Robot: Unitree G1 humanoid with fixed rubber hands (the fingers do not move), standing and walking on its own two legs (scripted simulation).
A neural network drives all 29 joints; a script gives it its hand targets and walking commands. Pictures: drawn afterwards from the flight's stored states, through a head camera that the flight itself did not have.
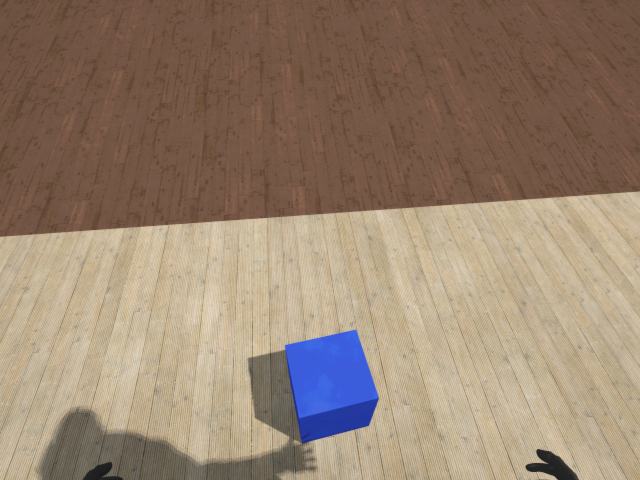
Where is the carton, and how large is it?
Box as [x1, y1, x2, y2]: [285, 330, 378, 442]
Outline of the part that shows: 356,330 285,345 290,383 302,442 366,426 370,421 378,396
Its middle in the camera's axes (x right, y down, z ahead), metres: +0.02 +0.42 +1.13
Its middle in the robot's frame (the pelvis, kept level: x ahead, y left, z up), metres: +0.46 -0.03 -0.66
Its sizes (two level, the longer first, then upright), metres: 0.210 0.200 0.250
